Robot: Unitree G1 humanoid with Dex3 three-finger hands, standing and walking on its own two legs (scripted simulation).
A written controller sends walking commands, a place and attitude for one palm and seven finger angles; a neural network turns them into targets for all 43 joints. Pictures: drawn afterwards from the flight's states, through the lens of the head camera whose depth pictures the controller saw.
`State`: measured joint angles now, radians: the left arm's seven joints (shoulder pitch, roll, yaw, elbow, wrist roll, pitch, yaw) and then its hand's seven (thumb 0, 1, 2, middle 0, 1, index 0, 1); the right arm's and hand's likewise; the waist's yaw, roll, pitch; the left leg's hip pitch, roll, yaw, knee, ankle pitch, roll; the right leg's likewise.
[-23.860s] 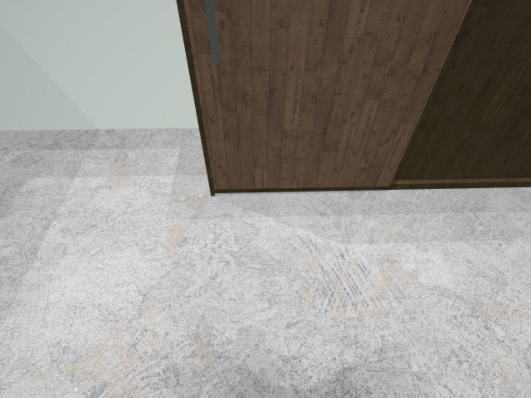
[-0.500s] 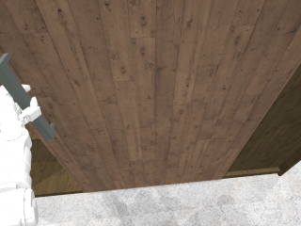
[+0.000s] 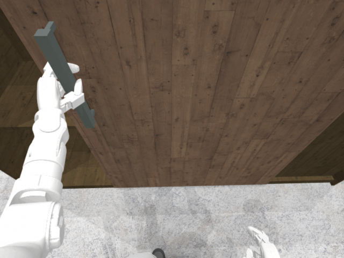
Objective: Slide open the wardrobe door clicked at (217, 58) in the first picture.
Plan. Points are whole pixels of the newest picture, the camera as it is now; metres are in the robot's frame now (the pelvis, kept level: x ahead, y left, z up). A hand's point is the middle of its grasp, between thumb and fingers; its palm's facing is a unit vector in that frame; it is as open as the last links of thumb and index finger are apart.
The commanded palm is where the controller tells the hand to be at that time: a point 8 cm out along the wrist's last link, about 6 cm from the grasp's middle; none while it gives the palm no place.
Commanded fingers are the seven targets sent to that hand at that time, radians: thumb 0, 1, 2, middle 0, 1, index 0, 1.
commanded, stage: stop walking and hold the door there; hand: left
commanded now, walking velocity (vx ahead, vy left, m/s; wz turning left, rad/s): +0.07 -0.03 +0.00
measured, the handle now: (74, 83) +0.48 +0.29 +0.11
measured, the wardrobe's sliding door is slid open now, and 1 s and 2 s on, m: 0.45 0.45 0.45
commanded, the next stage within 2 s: loosen the grip on the handle in 0.76 s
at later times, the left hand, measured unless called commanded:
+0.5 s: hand (80, 93) +0.43 +0.25 +0.12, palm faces +0.42 -0.88 -0.22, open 6.0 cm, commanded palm +0.40 +0.27 +0.10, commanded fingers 0.00 0.90 0.90 -0.45 -1.40 -0.45 -1.40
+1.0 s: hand (77, 91) +0.43 +0.26 +0.12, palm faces +0.37 -0.91 -0.21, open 6.4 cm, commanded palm +0.39 +0.29 +0.12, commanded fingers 0.00 -0.07 0.43 -0.45 -1.40 -0.45 -1.40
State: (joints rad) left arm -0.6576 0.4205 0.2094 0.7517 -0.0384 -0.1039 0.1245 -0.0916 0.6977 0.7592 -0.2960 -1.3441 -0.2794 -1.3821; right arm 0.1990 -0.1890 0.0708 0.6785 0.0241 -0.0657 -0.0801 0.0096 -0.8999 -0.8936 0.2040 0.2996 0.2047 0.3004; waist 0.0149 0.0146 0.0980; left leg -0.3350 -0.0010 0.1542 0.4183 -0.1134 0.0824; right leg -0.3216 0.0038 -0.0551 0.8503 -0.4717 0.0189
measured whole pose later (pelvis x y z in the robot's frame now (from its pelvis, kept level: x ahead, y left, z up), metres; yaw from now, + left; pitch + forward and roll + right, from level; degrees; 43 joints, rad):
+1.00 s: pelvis -0.02 -0.03 -0.01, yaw +0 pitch +5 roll +1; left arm -0.80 0.55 0.45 1.02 0.10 -0.03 -0.02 -0.03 0.56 0.76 -0.34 -1.30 -0.39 -1.39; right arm 0.29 -0.26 -0.01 0.67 -0.01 -0.10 -0.04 0.01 -0.90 -0.89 0.21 0.30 0.21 0.30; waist -0.06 -0.03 -0.03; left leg -0.48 0.03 0.15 0.49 -0.10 0.04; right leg -0.26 0.03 -0.04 0.57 -0.41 -0.05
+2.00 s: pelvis -0.03 -0.01 -0.02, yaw +2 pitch +9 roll -3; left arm -0.90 0.68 0.39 1.11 0.07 -0.07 -0.03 -0.01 -0.55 0.20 -0.25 -1.15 -0.25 -1.15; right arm 0.36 -0.29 0.01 0.70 0.02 -0.04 -0.07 0.01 -0.90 -0.89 0.20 0.30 0.20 0.30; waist -0.08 -0.01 -0.04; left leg -0.65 0.03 0.08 0.62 -0.13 0.07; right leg -0.37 0.04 -0.11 0.63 -0.41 -0.03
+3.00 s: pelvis -0.03 -0.03 -0.02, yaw +4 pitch +3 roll -2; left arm -0.39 0.54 0.42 0.58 -0.17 0.03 -0.18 -0.01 -0.55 0.20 -0.25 -1.15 -0.25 -1.15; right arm 0.25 -0.27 0.05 0.65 0.07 -0.10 -0.12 0.01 -0.90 -0.89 0.20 0.30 0.20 0.30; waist 0.02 0.03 -0.05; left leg -0.51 0.03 0.06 0.59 -0.13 0.05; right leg -0.22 0.05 -0.13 0.57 -0.41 -0.05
